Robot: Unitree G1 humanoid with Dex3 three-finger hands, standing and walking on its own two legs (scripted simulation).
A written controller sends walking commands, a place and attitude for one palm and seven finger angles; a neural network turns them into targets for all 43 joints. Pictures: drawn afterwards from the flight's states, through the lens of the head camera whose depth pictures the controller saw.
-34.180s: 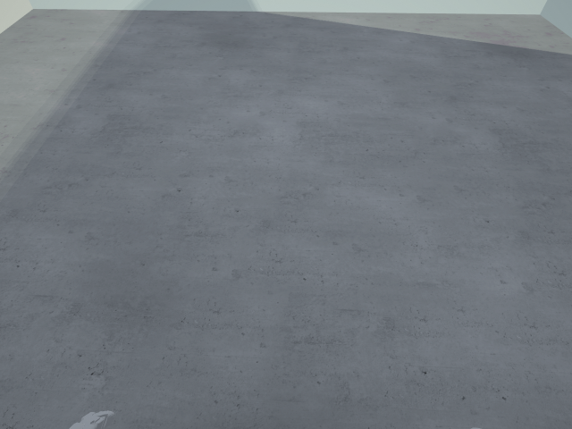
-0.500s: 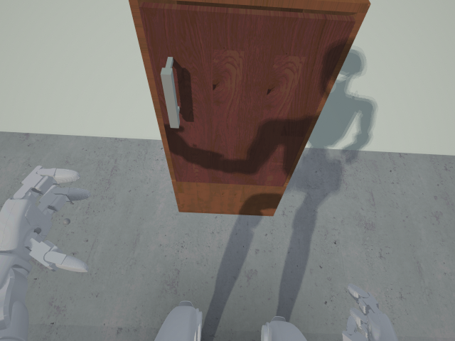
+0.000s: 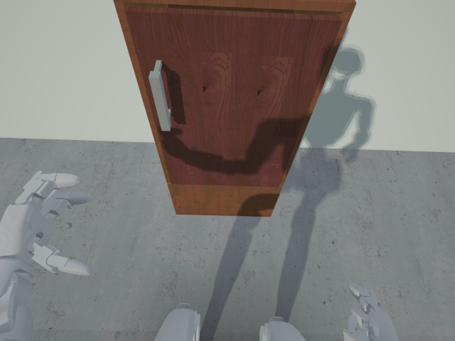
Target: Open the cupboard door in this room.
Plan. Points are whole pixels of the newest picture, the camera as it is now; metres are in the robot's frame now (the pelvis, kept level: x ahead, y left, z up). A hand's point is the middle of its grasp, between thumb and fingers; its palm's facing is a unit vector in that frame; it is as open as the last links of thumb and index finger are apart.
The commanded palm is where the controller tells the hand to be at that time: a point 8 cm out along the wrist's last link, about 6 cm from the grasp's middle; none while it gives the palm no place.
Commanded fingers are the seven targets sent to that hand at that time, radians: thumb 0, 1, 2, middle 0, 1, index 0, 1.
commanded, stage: move the hooked fingers beside the handle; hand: left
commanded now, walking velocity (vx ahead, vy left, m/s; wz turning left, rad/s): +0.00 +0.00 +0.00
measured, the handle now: (162, 97) +0.59 +0.18 +0.04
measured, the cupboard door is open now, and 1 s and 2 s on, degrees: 0 0 0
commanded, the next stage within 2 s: none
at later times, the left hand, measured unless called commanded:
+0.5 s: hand (92, 187) +0.35 +0.26 +0.04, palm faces +0.03 -1.00 -0.03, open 14.0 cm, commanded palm +0.33 +0.31 +0.05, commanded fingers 0.00 -0.50 0.30 -0.30 -1.20 -0.30 -1.20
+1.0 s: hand (107, 155) +0.43 +0.26 +0.04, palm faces +0.03 -1.00 -0.01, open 14.0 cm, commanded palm +0.41 +0.30 +0.04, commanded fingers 0.00 -0.50 0.30 -0.30 -1.20 -0.30 -1.20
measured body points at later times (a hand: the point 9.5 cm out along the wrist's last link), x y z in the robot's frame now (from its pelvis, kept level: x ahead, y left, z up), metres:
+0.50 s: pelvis +0.00 +0.00 +0.00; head +0.09 +0.02 +0.44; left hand +0.35 +0.31 +0.05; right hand +0.13 -0.26 -0.10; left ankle +0.03 +0.12 -0.66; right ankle +0.01 -0.13 -0.66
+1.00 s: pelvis +0.00 +0.01 -0.01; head +0.11 +0.03 +0.42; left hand +0.42 +0.31 +0.04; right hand +0.07 -0.26 -0.12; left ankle +0.03 +0.12 -0.66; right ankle +0.01 -0.13 -0.66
